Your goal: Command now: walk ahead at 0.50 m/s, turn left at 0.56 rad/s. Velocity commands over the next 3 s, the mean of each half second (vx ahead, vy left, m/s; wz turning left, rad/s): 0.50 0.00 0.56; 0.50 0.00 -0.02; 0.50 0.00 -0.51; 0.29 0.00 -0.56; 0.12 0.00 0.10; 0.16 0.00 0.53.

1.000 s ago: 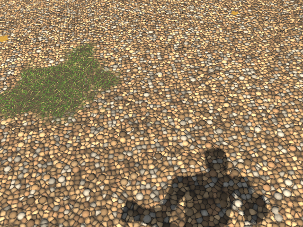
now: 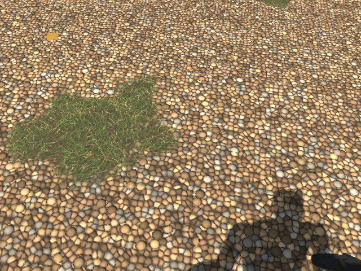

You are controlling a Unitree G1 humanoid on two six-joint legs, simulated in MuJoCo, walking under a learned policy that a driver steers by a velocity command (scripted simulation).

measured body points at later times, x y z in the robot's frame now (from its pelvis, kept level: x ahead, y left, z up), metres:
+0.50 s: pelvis +0.29 +0.01 +0.01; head +0.32 +0.04 +0.46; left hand +0.45 +0.31 -0.07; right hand +0.42 -0.26 -0.09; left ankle +0.16 +0.10 -0.72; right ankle +0.47 -0.07 -0.71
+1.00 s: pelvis +0.55 +0.09 +0.01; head +0.57 +0.10 +0.46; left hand +0.44 +0.36 -0.12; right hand +0.85 -0.05 -0.04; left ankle +0.63 +0.24 -0.72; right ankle +0.47 -0.07 -0.73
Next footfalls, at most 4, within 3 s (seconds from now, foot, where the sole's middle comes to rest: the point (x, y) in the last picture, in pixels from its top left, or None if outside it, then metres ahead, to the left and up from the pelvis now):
0.04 left None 0.20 0.10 -0.76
0.52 right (213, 254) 0.51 -0.06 -0.76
1.02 left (136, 207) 0.66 0.25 -0.76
1.52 right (202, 150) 0.96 0.00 -0.76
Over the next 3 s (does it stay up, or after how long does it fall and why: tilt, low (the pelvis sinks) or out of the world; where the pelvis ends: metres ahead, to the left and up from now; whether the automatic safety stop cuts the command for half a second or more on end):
stays up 1.19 0.10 0.02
